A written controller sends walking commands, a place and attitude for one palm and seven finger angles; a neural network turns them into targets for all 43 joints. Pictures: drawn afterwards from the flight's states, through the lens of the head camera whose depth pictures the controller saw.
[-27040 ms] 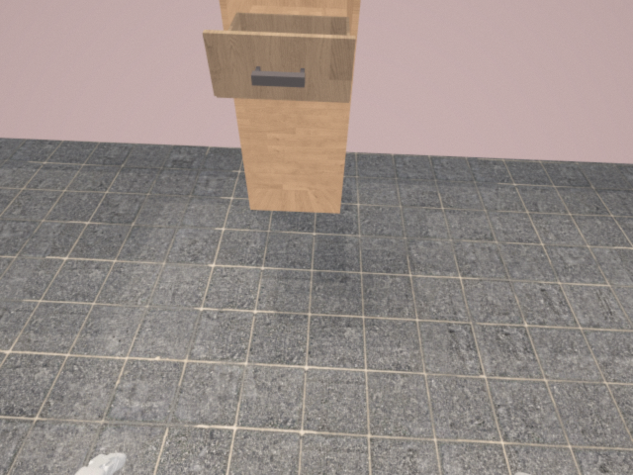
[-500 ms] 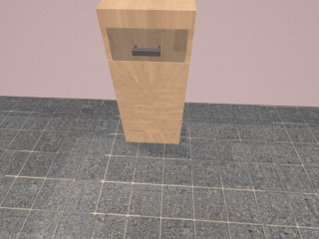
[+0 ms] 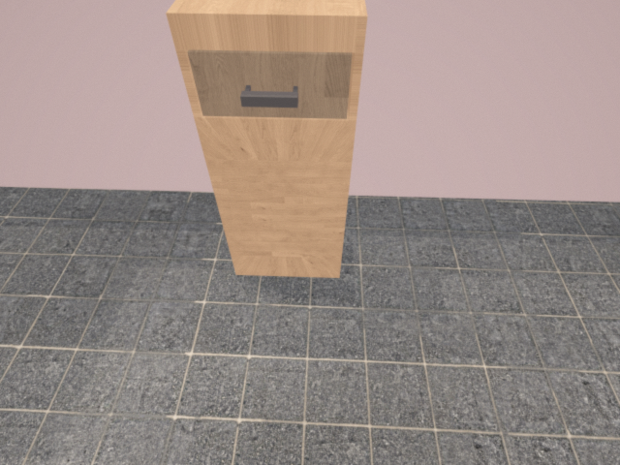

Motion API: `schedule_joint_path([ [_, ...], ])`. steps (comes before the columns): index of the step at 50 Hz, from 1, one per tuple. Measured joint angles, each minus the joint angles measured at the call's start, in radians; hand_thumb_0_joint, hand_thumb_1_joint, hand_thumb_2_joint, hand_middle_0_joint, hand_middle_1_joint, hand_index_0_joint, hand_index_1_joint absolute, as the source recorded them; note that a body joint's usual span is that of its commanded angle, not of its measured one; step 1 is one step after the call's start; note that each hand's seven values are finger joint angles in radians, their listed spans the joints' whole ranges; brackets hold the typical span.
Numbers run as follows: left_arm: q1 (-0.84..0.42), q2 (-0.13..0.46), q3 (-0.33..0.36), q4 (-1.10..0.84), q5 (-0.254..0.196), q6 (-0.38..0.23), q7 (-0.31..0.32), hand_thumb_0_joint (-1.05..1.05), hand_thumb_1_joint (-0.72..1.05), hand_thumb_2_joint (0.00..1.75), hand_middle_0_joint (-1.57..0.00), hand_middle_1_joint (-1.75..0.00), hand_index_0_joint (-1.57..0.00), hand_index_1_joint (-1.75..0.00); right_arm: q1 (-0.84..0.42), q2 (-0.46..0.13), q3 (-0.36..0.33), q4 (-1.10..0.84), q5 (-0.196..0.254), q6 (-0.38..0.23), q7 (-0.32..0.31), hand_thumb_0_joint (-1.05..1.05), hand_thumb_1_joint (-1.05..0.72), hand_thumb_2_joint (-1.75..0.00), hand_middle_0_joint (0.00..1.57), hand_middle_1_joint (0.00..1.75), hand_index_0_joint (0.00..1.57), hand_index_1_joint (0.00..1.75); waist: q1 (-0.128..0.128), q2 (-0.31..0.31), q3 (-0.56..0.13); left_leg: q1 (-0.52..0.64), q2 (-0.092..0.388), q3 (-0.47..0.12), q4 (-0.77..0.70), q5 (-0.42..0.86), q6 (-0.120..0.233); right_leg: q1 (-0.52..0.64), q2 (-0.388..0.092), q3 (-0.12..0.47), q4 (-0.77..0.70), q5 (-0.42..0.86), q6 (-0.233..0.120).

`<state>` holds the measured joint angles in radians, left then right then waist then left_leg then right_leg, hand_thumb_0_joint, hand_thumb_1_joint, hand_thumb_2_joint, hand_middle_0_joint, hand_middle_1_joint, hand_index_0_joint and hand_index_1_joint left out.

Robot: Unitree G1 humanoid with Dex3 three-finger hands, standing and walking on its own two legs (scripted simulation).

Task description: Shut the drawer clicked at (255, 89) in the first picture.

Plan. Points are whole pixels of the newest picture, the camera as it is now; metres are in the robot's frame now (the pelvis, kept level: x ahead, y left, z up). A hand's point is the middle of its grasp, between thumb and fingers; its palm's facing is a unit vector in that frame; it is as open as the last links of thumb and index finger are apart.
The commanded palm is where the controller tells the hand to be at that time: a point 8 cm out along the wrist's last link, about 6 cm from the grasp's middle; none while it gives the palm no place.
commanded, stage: look to check the result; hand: left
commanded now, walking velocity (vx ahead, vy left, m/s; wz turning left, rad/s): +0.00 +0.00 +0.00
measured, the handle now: (270, 94) +0.86 +0.13 +0.03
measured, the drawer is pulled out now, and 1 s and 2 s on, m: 0.00 0.00 0.00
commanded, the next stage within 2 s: stand and wait in 0.38 s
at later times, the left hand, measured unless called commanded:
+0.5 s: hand out of the picture -0.01 +0.14 -0.18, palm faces +0.05 -0.98 -0.17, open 7.4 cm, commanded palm none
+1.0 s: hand out of the picture +0.00 +0.15 -0.17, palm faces +0.04 -0.98 -0.20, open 7.4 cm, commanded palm none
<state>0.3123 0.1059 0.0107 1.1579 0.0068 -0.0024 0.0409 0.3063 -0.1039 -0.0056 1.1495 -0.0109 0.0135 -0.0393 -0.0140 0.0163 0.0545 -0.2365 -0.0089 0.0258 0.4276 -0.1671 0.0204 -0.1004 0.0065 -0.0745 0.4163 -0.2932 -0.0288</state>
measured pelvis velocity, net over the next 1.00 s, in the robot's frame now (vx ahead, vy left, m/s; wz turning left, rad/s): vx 0.02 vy -0.02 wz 0.00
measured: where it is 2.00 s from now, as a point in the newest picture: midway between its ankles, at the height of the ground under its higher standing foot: outside the picture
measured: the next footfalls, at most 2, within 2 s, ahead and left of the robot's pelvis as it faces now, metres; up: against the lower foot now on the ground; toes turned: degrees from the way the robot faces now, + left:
none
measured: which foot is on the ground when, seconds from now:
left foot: down 0.00-1.00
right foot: down 0.00-1.00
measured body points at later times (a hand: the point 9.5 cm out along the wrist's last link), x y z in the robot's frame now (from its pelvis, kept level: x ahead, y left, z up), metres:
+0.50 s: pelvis +0.01 -0.01 +0.00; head +0.02 -0.02 +0.45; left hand -0.01 +0.20 -0.16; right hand +0.00 -0.22 -0.17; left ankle +0.04 +0.11 -0.74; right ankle -0.04 -0.10 -0.74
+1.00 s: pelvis +0.02 -0.02 +0.00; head +0.03 -0.02 +0.45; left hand +0.00 +0.20 -0.16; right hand +0.01 -0.23 -0.17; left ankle +0.04 +0.11 -0.74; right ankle -0.04 -0.10 -0.74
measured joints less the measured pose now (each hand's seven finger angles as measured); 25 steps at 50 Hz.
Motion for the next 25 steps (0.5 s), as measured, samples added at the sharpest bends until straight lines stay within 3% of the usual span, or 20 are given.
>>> schedule_joint_path([
  [25,-0.005,0.003,0.000,-0.003,0.000,-0.004,0.000,0.00,0.91,0.90,-0.20,-0.30,-0.20,-0.30,-0.034,-0.026,-0.001,-0.003,0.000,-0.002,-0.005,0.01,-0.91,-0.90,0.20,0.30,0.20,0.30,0.007,-0.006,-0.001,0.022,0.014,-0.007,-0.001,-0.015,-0.017,0.031,0.015,-0.004,-0.020,-0.007,-0.015],
])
